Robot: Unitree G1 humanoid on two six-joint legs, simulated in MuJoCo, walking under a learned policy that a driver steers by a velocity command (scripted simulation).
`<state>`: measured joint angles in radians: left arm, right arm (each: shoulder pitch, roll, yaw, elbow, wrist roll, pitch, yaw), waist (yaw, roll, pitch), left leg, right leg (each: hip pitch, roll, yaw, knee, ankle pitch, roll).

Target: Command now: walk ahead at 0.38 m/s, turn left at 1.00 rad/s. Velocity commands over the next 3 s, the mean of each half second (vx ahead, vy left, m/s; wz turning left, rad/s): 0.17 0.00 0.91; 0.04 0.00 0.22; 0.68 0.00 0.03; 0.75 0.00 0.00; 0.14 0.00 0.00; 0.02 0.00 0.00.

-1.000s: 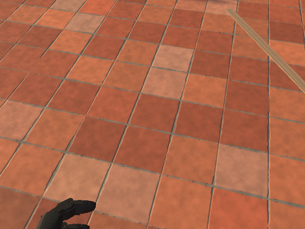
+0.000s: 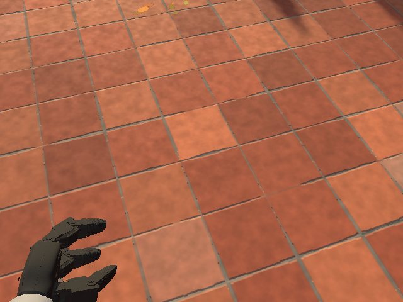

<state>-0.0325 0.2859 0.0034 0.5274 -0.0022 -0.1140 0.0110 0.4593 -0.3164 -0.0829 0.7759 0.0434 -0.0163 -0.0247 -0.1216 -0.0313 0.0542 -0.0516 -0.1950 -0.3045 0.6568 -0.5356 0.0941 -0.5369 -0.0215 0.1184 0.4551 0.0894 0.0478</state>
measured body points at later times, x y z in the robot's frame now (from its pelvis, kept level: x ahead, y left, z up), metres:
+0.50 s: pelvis +0.12 -0.01 +0.02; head +0.15 +0.04 +0.46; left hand +0.15 +0.33 -0.10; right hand +0.43 -0.18 -0.03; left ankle +0.14 +0.09 -0.71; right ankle +0.16 -0.16 -0.66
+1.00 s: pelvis +0.17 -0.02 +0.02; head +0.17 -0.03 +0.47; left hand +0.16 +0.25 -0.09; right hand +0.41 -0.18 -0.09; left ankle +0.13 +0.09 -0.71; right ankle +0.22 -0.13 -0.71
